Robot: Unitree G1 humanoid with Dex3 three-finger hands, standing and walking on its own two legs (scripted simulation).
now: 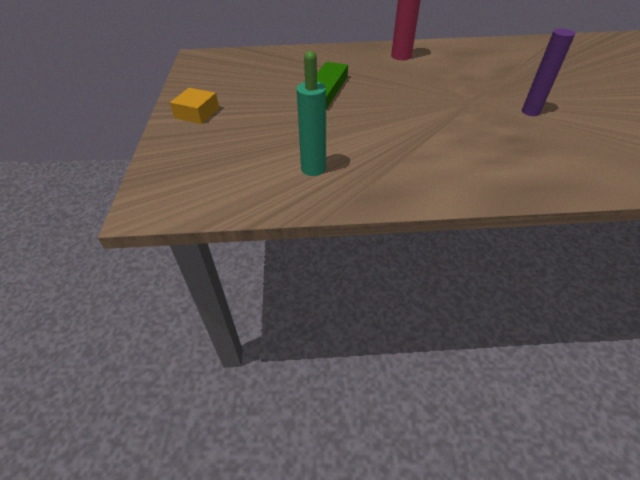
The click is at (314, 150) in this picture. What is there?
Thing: necked bottle
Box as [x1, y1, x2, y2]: [297, 51, 325, 175]
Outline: 308,51 305,53 304,56 305,81 297,86 301,170 308,175 317,175 322,173 325,169 325,86 322,83 316,81 316,56 312,51
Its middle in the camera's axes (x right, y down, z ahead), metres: -0.01 -0.25 +0.77
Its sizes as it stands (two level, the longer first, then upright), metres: 0.055 0.055 0.251
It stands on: a support 0.72 m high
